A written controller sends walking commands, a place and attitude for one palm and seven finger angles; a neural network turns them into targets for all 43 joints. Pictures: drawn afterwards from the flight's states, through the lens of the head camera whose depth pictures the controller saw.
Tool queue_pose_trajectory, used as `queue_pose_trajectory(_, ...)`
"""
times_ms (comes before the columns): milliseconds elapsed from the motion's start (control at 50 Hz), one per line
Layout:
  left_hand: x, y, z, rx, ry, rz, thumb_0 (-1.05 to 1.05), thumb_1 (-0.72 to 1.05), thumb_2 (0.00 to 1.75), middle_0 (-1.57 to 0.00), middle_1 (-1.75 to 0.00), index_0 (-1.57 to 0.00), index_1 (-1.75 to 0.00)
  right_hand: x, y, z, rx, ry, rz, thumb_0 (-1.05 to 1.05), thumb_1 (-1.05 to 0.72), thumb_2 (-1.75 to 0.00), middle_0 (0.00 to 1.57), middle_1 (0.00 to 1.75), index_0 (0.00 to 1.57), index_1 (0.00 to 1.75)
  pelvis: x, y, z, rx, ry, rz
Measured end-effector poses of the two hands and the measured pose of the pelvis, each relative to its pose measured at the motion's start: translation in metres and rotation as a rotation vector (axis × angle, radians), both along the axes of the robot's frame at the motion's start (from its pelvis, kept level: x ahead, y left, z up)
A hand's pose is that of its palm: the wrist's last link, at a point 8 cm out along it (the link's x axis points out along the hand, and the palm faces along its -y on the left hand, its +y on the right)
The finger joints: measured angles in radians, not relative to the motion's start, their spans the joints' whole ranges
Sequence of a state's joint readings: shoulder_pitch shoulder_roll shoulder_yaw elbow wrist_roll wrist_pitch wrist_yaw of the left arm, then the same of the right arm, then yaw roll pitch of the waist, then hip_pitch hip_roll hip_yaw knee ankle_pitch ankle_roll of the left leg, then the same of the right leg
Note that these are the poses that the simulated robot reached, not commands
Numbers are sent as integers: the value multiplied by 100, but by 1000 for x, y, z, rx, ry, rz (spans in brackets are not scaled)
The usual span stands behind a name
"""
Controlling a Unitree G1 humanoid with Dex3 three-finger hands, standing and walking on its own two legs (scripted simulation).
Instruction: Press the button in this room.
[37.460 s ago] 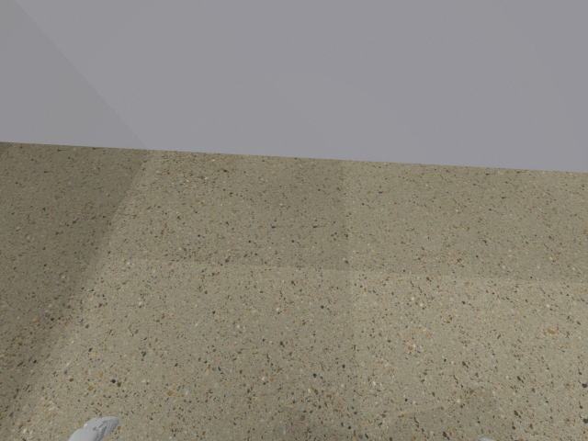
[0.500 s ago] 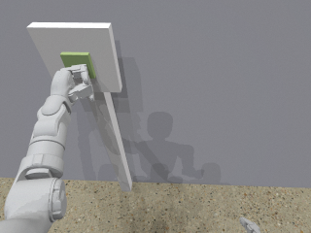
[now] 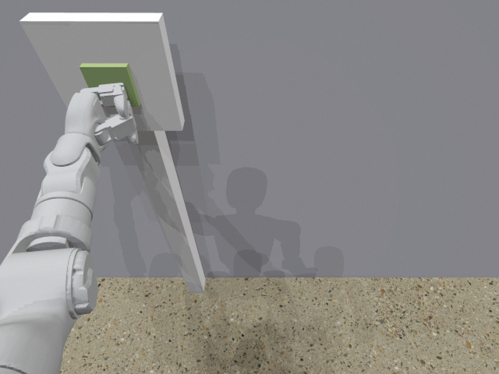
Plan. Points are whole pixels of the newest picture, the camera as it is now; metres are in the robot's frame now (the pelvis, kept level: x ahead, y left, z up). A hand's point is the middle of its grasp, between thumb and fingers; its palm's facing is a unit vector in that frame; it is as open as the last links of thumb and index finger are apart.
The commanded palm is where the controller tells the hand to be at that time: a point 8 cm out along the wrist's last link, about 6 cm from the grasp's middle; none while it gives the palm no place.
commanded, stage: pull the fist back off the button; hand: left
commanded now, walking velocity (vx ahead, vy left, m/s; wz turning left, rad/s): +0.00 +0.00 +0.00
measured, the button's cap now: (113, 82) +0.51 +0.22 +0.21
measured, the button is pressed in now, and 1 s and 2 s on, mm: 13 0 0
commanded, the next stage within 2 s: draw the hand back to the body in 1.00 s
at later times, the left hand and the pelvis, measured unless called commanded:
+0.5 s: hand (129, 130) +0.44 +0.19 +0.18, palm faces +0.02 -1.00 -0.02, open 2.9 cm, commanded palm +0.40 +0.24 +0.18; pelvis +0.02 +0.00 +0.00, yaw -1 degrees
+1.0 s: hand (115, 165) +0.36 +0.19 +0.17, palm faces +0.05 -1.00 -0.03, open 3.1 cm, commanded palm +0.35 +0.23 +0.18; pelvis +0.06 +0.00 +0.01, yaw +0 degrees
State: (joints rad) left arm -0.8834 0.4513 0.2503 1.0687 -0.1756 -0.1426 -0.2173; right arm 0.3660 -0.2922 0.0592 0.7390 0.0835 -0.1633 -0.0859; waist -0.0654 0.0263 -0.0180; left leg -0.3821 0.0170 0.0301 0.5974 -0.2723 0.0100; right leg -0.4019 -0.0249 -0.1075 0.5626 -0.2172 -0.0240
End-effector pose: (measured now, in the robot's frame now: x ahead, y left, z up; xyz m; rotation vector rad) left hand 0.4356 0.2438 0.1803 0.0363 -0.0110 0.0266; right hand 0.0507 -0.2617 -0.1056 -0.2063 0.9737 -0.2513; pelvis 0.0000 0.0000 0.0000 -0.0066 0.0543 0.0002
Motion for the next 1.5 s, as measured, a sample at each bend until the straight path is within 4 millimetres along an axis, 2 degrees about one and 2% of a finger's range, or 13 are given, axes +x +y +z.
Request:
queue_pose_trajectory(140, -2, -1, -1, -14, -9, 4, 0, 78, 98, -130, -150, -133, -150, -1, 1, 1, 2, -15, 0, 2, -90, -90, 20, 30, 20, 30, -1, 1, 0, 1, -1, -5)
queue_pose_trajectory(300, -9, -2, -3, -9, -29, -5, -1, 80, 97, -130, -150, -131, -150, 20, 8, 5, 19, -69, 17, 2, -90, -90, 20, 30, 20, 30, 5, 3, 1, 3, -10, -13)
queue_pose_trajectory(420, -17, -2, -5, -33, -40, -9, -2, 82, 94, -130, -150, -130, -150, 51, 14, 12, 33, -134, 35, 2, -90, -90, 20, 30, 20, 30, 14, 3, 3, 4, -25, -22)
queue_pose_trajectory(600, -28, -1, -5, -29, -45, -8, 0, 88, 91, -130, -150, -130, -150, 108, 20, 29, 47, -248, 67, 2, -90, -90, 20, 30, 20, 30, 32, 3, 7, 5, -42, -31)
queue_pose_trajectory(800, -61, -9, -8, -12, -37, -11, 2, 90, 90, -130, -150, -130, -150, 169, 32, 44, 69, -335, 136, 2, -90, -90, 20, 30, 20, 30, 51, 2, 9, 3, -61, -17)
queue_pose_trajectory(940, -88, -6, -6, -6, -37, 13, 2, 90, 90, -130, -150, -130, -150, 193, 43, 53, 88, -378, 177, 2, -90, -90, 20, 30, 20, 30, 57, 0, 9, 3, -79, -8)
queue_pose_trajectory(1080, -95, 2, -5, 2, -6, 32, 2, 90, 90, -130, -150, -130, -150, 195, 46, 54, 77, -370, 195, 2, -90, -90, 20, 30, 20, 30, 51, -2, 8, 0, -96, 9)
queue_pose_trajectory(1180, -89, 1, 0, -3, -15, 12, 2, 90, 90, -130, -150, -130, -150, 181, 44, 49, 70, -343, 176, 2, -90, -90, 20, 30, 20, 30, 45, -2, 9, 1, -96, 6)
queue_pose_trajectory(1260, -92, 1, 0, -6, -20, 0, 2, 90, 90, -130, -150, -130, -150, 166, 39, 46, 75, -329, 141, 2, -90, -90, 20, 30, 20, 30, 44, -1, 10, 3, -94, -8)
queue_pose_trajectory(1380, -117, 6, -8, 6, -5, 15, 2, 90, 90, -130, -150, -130, -150, 148, 31, 43, 72, -318, 106, 2, -90, -90, 20, 30, 20, 30, 42, 0, 10, 2, -104, -20)
queue_pose_trajectory(1500, -144, 13, -6, 22, -35, 43, 2, 90, 90, -130, -150, -130, -150, 145, 30, 45, 57, -338, 121, 2, -90, -90, 20, 30, 20, 30, 36, 0, 10, 1, -120, -12)
